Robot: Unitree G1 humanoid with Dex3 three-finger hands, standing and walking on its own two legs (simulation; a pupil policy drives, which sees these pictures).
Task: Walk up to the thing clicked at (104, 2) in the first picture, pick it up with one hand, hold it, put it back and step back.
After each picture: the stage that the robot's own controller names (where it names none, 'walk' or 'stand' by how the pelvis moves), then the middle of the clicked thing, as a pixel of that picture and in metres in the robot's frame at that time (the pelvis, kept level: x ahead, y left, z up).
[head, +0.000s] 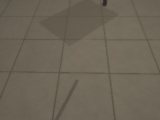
stand; (104, 2) +2.29 -0.36 -0.72
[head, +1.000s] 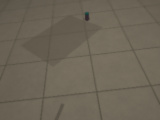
walk; (87, 16) +2.16 +0.05 -0.69
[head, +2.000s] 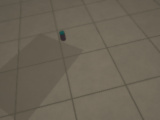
walk; (62, 36) +1.48 +0.35 -0.72
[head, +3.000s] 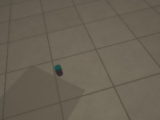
walk; (58, 70) +0.95 +0.33 -0.72
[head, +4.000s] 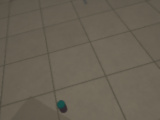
walk; (62, 106) +0.57 +0.28 -0.71
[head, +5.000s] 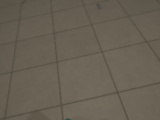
stand; out of the picture +0.41 +0.24 -0.72
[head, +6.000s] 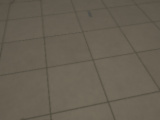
stand; out of the picture +0.37 +0.20 -0.72
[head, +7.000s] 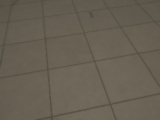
stand; out of the picture +0.34 +0.20 -0.71
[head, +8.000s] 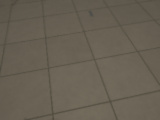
stand; out of the picture +0.37 +0.20 -0.72
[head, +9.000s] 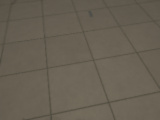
stand; out of the picture +0.36 +0.21 -0.73
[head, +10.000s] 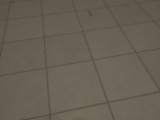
stand; out of the picture +0.36 +0.21 -0.73
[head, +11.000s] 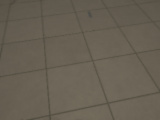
stand; out of the picture +0.36 +0.21 -0.73
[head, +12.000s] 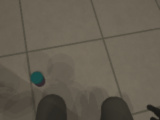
go down; (38, 79) +0.41 +0.24 -0.45
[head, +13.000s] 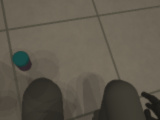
go down; (22, 61) +0.42 +0.27 -0.31
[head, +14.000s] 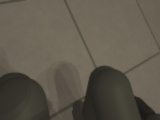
close in; out of the picture +0.40 +0.31 -0.23
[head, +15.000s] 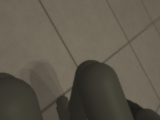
close; out of the picture +0.39 +0.32 -0.22
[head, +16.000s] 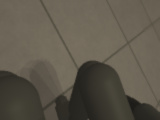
lift; out of the picture +0.38 +0.31 -0.22
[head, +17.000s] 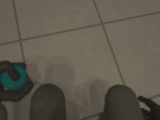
lift; (18, 82) +0.31 +0.23 -0.06
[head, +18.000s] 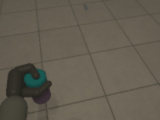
hold; (38, 87) +0.33 +0.17 +0.03
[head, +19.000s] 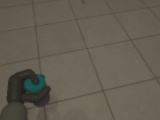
hold; (38, 91) +0.33 +0.17 -0.01
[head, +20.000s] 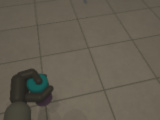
hold; (40, 90) +0.33 +0.17 -0.01
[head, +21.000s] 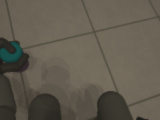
crouch; (15, 58) +0.42 +0.23 -0.09
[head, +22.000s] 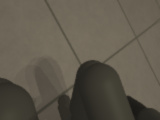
lower; out of the picture +0.40 +0.32 -0.22
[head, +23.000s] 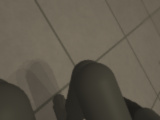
lower; out of the picture +0.40 +0.33 -0.22
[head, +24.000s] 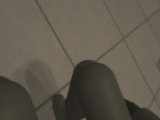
lower; out of the picture +0.40 +0.33 -0.22
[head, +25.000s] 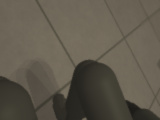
lower; out of the picture +0.40 +0.33 -0.22
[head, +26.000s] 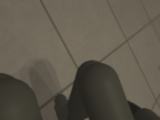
loosen; out of the picture +0.39 +0.31 -0.22
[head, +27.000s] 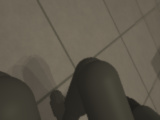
withdraw; out of the picture +0.39 +0.31 -0.22
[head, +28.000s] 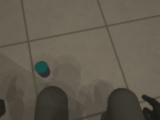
walk; (43, 69) +0.44 +0.24 -0.40
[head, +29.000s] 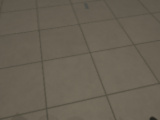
stand; out of the picture +0.36 +0.19 -0.66
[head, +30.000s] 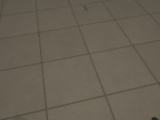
stand; out of the picture +0.38 +0.21 -0.67
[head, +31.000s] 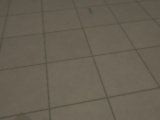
stand; out of the picture +0.38 +0.19 -0.70
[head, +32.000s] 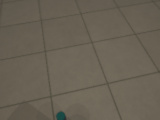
walk; (61, 118) +0.40 +0.19 -0.71
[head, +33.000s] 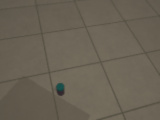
walk; (60, 89) +0.61 +0.14 -0.71
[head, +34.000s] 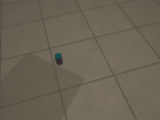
stand; (58, 59) +0.95 +0.27 -0.69
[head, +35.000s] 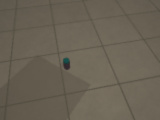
stand; (66, 63) +0.99 +0.19 -0.71
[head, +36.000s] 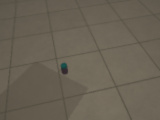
stand; (64, 68) +1.01 +0.22 -0.73
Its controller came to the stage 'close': yes
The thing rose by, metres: 0.71
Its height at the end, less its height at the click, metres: +0.00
